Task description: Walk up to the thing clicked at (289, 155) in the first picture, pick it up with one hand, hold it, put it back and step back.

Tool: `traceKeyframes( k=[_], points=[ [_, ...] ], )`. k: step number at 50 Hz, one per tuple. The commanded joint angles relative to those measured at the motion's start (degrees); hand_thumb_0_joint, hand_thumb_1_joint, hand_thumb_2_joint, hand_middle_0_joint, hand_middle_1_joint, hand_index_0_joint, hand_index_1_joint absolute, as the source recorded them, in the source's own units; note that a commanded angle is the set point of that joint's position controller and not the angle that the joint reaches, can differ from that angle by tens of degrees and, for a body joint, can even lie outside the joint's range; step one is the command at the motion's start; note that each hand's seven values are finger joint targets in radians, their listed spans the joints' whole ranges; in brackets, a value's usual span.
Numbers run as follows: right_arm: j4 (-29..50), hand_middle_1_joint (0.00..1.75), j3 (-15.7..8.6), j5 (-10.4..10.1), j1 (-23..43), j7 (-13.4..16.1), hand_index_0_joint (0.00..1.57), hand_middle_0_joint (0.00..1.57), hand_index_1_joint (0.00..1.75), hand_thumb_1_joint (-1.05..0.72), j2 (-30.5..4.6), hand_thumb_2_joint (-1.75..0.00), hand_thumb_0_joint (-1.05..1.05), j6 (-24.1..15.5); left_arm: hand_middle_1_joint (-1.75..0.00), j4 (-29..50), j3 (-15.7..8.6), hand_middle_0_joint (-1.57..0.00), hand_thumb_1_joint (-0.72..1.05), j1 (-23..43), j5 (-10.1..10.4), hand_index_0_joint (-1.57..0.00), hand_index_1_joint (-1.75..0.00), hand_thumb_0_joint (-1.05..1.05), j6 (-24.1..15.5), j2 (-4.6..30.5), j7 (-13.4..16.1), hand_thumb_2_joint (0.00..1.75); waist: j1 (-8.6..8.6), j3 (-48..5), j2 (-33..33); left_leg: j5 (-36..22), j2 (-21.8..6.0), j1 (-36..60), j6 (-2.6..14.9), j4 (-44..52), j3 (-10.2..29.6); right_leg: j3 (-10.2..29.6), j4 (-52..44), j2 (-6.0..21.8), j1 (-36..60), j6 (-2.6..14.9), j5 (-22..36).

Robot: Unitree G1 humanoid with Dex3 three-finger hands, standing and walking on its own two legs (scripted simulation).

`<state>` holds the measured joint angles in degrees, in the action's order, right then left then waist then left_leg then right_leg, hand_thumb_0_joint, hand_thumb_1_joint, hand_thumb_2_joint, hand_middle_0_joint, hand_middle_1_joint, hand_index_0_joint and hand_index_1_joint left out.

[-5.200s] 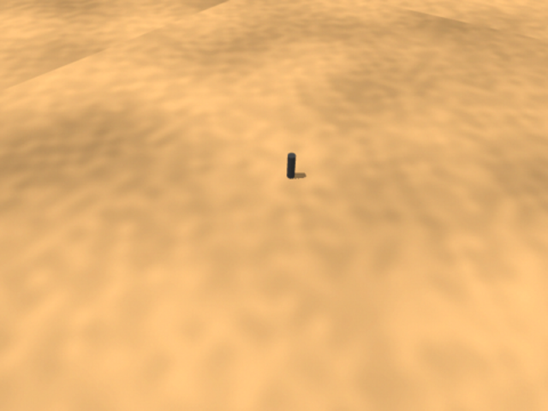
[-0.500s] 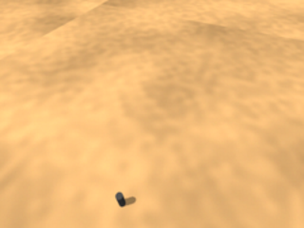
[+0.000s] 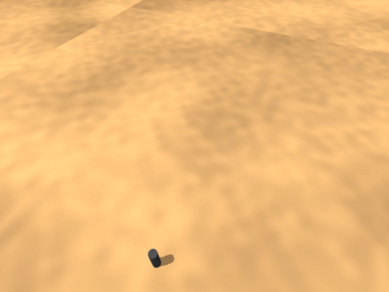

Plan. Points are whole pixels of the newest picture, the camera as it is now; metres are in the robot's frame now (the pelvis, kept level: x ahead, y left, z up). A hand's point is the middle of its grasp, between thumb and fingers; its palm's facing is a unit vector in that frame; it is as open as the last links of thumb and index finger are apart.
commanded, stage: stand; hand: left
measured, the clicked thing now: (154, 258) +0.39 +0.21 -0.71
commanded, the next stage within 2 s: go down in 1.96 s
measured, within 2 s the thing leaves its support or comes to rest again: neither
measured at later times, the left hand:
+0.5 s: hand out of the picture +0.07 +0.25 -0.16, palm faces -0.02 -0.94 -0.34, open 7.4 cm
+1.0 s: hand out of the picture +0.07 +0.25 -0.16, palm faces -0.02 -0.94 -0.34, open 7.4 cm
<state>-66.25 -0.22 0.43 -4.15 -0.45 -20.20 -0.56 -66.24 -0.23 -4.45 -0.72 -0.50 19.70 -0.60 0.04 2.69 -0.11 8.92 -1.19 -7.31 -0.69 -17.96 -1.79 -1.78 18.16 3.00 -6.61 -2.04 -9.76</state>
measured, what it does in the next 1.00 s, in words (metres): stands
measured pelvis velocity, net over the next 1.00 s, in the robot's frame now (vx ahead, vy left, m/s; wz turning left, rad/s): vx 0.00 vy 0.00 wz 0.01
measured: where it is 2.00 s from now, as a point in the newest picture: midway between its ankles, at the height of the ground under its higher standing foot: outside the picture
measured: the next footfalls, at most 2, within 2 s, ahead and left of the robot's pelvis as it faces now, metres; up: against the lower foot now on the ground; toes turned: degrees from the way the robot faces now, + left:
none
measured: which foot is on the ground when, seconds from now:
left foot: down 0.00-1.00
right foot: down 0.00-1.00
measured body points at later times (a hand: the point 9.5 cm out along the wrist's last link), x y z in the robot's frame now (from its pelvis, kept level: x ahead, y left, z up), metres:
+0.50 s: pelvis +0.00 +0.00 +0.00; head +0.01 +0.00 +0.45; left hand +0.07 +0.30 -0.13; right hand +0.08 -0.31 -0.13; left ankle +0.01 +0.13 -0.75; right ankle +0.00 -0.14 -0.75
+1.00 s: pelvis +0.00 +0.00 +0.00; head +0.02 +0.00 +0.45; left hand +0.07 +0.30 -0.13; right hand +0.08 -0.30 -0.13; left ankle +0.01 +0.13 -0.75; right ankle +0.00 -0.14 -0.75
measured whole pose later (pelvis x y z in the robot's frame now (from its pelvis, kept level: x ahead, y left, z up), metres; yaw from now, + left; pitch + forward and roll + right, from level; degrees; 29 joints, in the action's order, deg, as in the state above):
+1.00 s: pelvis +0.00 +0.00 +0.00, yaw +1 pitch -2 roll +0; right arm -65.5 0.1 0.5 -5.7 -0.5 -20.2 -0.2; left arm -65.5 0.0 -6.2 -0.8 -0.3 20.0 -0.6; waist 0.2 2.9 -0.1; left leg 9.3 -1.4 -7.1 -0.9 -18.1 -1.1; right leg -2.5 17.9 2.8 -5.9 -1.8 -10.2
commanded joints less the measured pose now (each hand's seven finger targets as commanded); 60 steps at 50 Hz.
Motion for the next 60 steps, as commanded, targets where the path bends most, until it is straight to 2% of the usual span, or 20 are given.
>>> traceKeyframes(
  k=[1, 11, 14, 18, 21, 25, 36, 44, 53, 60],
  points=[
    [3.4, 0.3, -2.0, 0.1, 2.7, 0.7, 0.2, 0.2, 0.3, -0.9, -12.3, -0.9, 0.0, -1.5, -0.3, 3.5, -2.4, -0.2, 0.9, 1.7, 0.3, -0.2, -0.3, 0.0, -1.0, 12.5, 0.8, 0.9, 0.18, -5.6, 0.0, -8.4, -7.0, 1.8, 0.99, 2.7, 5.6, 4.4, -2.3, 5.6, 1.1, 2.48, 6.5],
    [3.6, 0.3, -1.9, 0.1, 1.6, 0.6, 0.2, 0.2, 0.3, -0.9, -12.3, -0.9, 0.0, -1.2, -0.3, 3.7, -2.3, -0.2, 0.9, 1.6, 0.2, -0.2, -0.3, 0.0, -1.1, 12.8, 0.9, 0.9, -0.23, -4.6, 0.3, -4.6, -6.7, 0.4, 1.17, 2.9, 5.5, 4.4, -3.4, 5.7, 1.1, 2.45, 4.3],
    [3.8, 0.3, -1.8, 0.1, 1.9, 0.5, 0.2, 0.2, 0.3, -0.9, -12.2, -0.9, 0.0, -1.3, -0.3, 3.9, -2.3, -0.2, 0.9, 1.7, 0.2, -0.2, -0.3, 0.0, -1.2, 12.9, 0.9, 0.9, -0.15, -4.9, 0.3, -6.6, -6.9, 0.9, 1.13, 2.5, 5.6, 4.2, -2.9, 5.7, 1.4, 2.56, 5.3],
    [3.8, 0.3, -1.9, 0.0, 1.7, 0.6, 0.2, 0.2, 0.3, -0.9, -12.3, -0.9, 0.0, -1.2, -0.3, 3.7, -2.3, -0.2, 0.9, 1.1, 0.0, -0.2, -0.3, 0.0, -1.3, 12.9, 0.9, 0.9, -0.12, -5.5, 0.6, -7.5, -6.9, 1.9, 1.36, 1.9, 5.6, 4.2, -3.1, 5.8, 1.7, 2.47, 7.0],
    [3.8, 0.3, -1.8, 0.1, 1.2, 0.6, 0.2, 0.2, 0.3, -0.9, -12.2, -0.9, 0.0, -1.1, -0.3, 3.8, -2.4, -0.2, 0.9, 1.3, 0.2, -0.2, -0.3, 0.0, -1.2, 13.0, 0.9, 0.9, -0.29, -5.2, 0.4, -6.5, -6.9, 1.6, 1.23, 2.4, 5.7, 4.1, -3.1, 5.7, 1.5, 2.54, 5.4],
    [4.1, 0.3, -1.8, 0.1, 1.3, 0.7, 0.2, 0.2, 0.3, -0.9, -12.3, -0.9, 0.0, -1.2, -0.3, 4.1, -2.3, -0.2, 0.9, 0.8, 0.0, -0.2, -0.3, 0.0, -1.2, 12.9, 0.9, 0.9, -0.1, -5.7, 0.1, -8.2, -7.1, 2.2, 1.35, 1.9, 5.5, 4.1, -3.0, 5.8, 1.6, 2.56, 7.4],
    [4.3, 0.3, -1.8, 0.1, 1.2, 0.7, 0.2, 0.2, 0.3, -0.9, -12.4, -0.9, 0.0, -1.1, -0.3, 4.1, -2.3, -0.2, 0.9, 0.6, 0.1, -0.2, -0.3, 0.0, -1.0, 12.8, 0.9, 0.9, -0.01, -4.0, 0.6, -5.4, -6.9, 1.4, 1.22, 2.7, 5.8, 3.8, -3.2, 5.4, 0.5, 2.55, 3.7],
    [4.1, 0.3, -1.7, 0.2, 0.8, 0.7, 0.2, 0.2, 0.3, -0.9, -12.3, -0.9, 0.0, -1.2, -0.3, 4.3, -2.3, -0.2, 0.9, 0.8, 0.1, -0.2, -0.3, 0.0, -0.9, 12.9, 0.8, 0.9, -0.1, -4.0, -0.3, -4.5, -6.7, 0.4, 1.13, 3.0, 5.8, 4.2, -3.1, 5.7, 1.2, 2.79, 3.9],
    [4.2, 0.3, -1.7, 0.1, 0.8, 0.6, 0.2, 0.2, 0.3, -0.9, -12.3, -0.9, 0.0, -1.2, -0.3, 4.3, -2.1, -0.2, 0.9, 0.0, 0.2, -0.2, -0.3, 0.0, -1.1, 12.8, 0.9, 0.9, 0.07, -4.5, 0.4, -7.7, -6.9, 1.5, 1.32, 2.1, 5.9, 3.8, -3.0, 5.6, 1.2, 2.64, 5.5],
    [4.3, 0.3, -1.8, 0.1, 0.8, 0.8, 0.2, 0.2, 0.3, -0.9, -12.6, -0.9, 0.0, -1.1, -0.3, 4.5, -2.1, -0.2, 0.9, -0.2, 0.0, -0.2, -0.3, 0.0, -1.1, 12.7, 1.0, 0.9, 0.02, -5.1, -0.1, -7.9, -6.9, 1.7, 1.44, 1.9, 5.7, 3.8, -2.9, 5.7, 1.5, 2.52, 6.9]
  ],
)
